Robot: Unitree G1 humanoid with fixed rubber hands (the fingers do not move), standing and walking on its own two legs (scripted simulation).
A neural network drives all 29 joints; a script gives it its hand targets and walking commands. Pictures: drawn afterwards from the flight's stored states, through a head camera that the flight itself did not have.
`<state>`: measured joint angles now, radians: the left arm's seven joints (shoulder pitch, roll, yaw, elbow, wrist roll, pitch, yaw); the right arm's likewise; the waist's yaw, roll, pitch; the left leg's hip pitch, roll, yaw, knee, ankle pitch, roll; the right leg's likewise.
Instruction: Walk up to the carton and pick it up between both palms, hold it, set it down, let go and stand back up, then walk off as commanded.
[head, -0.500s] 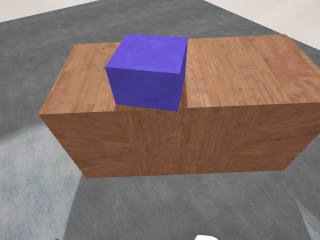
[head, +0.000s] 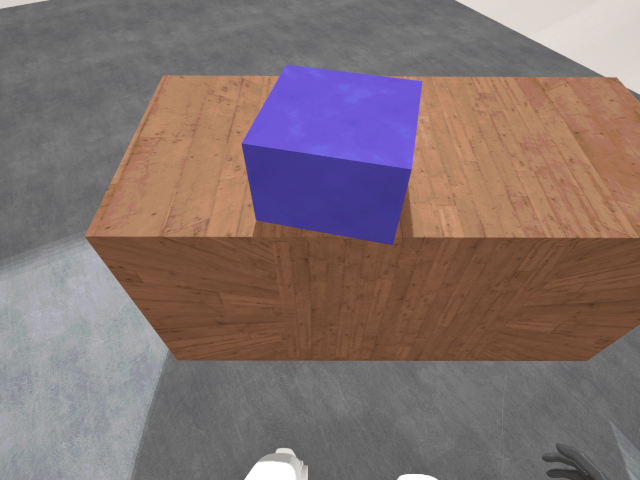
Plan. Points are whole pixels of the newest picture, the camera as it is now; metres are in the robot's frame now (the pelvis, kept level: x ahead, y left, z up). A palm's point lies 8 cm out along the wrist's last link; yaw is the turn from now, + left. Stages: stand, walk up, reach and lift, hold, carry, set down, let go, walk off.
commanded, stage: walk up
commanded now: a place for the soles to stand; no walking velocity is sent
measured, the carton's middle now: (337, 152) +0.68 -0.01 -0.02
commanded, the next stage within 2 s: none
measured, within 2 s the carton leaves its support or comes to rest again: neither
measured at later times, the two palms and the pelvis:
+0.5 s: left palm out of the picture +0.14 +0.29 -0.08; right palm out of the picture +0.13 -0.34 -0.10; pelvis +0.08 -0.03 +0.01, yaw +0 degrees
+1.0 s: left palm (69, 431) +0.21 +0.36 -0.10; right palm (541, 401) +0.23 -0.27 -0.07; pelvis +0.15 +0.04 +0.01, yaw +0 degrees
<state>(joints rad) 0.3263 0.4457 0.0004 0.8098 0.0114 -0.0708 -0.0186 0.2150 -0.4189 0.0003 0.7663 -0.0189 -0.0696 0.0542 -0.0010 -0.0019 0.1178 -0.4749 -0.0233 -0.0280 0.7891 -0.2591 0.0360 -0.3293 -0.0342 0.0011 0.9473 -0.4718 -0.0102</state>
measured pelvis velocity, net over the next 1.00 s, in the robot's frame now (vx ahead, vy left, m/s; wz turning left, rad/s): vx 0.15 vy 0.04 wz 0.00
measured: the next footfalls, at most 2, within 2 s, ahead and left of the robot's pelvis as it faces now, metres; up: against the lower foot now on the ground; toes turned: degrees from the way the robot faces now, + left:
right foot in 0.44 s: +0.15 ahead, -0.15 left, +0.00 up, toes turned -1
left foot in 0.86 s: +0.26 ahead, +0.12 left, +0.00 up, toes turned -2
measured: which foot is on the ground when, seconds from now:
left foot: down 0.00-0.44, up 0.46-0.84, down 0.86-1.00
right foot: up 0.00-0.42, down 0.44-0.88, up 0.90-1.00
